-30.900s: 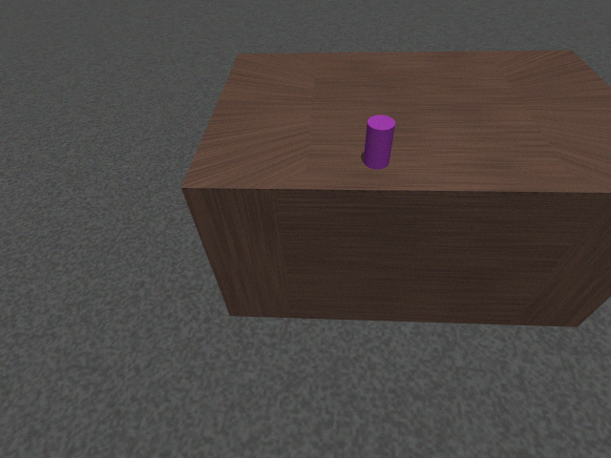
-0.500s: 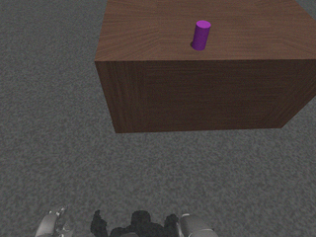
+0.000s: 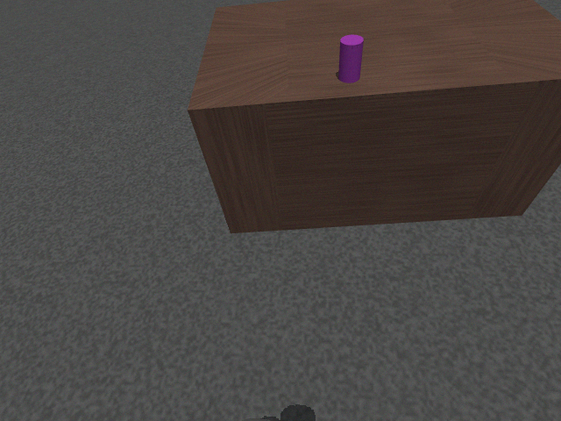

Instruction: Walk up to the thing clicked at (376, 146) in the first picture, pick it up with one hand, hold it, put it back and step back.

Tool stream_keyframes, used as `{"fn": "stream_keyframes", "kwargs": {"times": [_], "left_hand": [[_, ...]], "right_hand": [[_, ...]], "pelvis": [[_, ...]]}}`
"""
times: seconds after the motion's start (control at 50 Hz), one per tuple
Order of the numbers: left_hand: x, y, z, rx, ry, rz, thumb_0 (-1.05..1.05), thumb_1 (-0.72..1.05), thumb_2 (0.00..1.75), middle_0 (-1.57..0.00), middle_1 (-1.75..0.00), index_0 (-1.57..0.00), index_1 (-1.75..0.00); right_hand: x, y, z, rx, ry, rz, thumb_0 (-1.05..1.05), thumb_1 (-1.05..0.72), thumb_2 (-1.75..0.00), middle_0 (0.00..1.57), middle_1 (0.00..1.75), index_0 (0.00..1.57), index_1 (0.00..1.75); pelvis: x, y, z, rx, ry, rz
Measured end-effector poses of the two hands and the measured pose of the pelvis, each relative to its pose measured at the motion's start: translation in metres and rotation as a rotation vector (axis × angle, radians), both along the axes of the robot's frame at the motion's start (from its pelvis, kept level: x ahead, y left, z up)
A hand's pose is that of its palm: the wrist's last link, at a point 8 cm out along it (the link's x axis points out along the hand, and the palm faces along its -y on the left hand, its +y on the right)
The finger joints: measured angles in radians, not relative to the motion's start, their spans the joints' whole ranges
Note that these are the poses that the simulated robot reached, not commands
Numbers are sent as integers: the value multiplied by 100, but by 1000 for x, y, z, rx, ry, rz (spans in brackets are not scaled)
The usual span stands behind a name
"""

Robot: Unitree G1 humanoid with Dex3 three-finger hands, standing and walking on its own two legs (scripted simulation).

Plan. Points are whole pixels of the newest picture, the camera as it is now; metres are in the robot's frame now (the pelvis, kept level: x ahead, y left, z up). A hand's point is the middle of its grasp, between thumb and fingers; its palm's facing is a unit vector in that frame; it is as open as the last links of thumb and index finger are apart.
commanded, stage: step back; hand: right
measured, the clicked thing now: (350, 59) +1.08 -0.14 -0.05
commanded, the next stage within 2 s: stand in 0.90 s
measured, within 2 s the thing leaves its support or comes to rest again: neither
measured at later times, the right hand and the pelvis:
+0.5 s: hand out of the picture +0.09 -0.25 -0.14, palm faces -0.08 +0.92 -0.37, open 7.4 cm; pelvis +0.00 +0.02 +0.01, yaw +3 degrees
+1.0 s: hand out of the picture +0.15 -0.22 -0.14, palm faces -0.05 +0.94 -0.33, open 7.4 cm; pelvis +0.02 +0.02 +0.01, yaw +2 degrees
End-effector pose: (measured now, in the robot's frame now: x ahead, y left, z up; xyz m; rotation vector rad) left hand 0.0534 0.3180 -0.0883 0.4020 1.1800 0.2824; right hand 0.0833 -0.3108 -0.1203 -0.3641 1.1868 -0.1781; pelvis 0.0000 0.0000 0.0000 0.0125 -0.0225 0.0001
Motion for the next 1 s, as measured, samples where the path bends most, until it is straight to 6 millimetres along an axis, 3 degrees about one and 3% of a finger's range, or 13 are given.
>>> {"fn": "stream_keyframes", "kwargs": {"times": [0.1, 0.22, 0.34, 0.44, 0.6, 0.82, 0.9, 1.0], "left_hand": [[-12, 12, -10, -16, -31, 32, 0, 90, 90, -21, -30, -21, -30], [-18, 4, -11, -61, -12, 26, 0, 91, 90, -21, -30, -20, -30], [-21, -8, -13, -67, -35, 36, 0, 91, 90, -21, -30, -21, -30], [-18, -3, -13, -77, -27, 58, 0, 90, 90, -21, -30, -21, -30], [11, 13, -17, -89, 0, 56, 0, 90, 90, -21, -30, -21, -30], [53, 22, -11, -60, -64, 30, 0, 91, 90, -21, -30, -21, -30], [60, 21, -8, -56, -81, 19, 0, 91, 90, -21, -30, -20, -30], [54, 11, -6, -71, -55, 22, 0, 91, 90, -21, -30, -20, -30]], "right_hand": [[-25, 17, 1, 9, 52, 21, 1, -91, -90, 21, 30, 20, 30], [-35, 19, 13, 26, 17, 3, 1, -90, -90, 21, 31, 21, 30], [-18, 12, 12, 26, -3, 6, 1, -90, -90, 21, 31, 21, 30], [-4, 12, 14, 7, -2, 30, 1, -91, -90, 21, 30, 20, 30], [8, 31, 18, 6, 37, 17, 0, -91, -90, 21, 30, 20, 30], [51, 47, 15, 23, -35, 12, 0, -90, -90, 21, 30, 20, 30], [60, 49, 15, 33, -61, 14, 0, -90, -90, 21, 30, 20, 30], [58, 49, 21, 44, -70, 25, 0, -91, -90, 21, 30, 20, 30]], "pelvis": [[-14, 5, -2, 37, -25, 19], [-15, 3, 7, 1, -22, 15], [-13, -3, 6, -33, -26, 30], [-6, 8, 6, -26, -11, 56], [15, 19, 11, -20, 2, 48], [25, 26, 8, -19, -4, 45], [23, 25, 8, -16, -10, 44], [18, 20, 14, -11, -20, 41]]}}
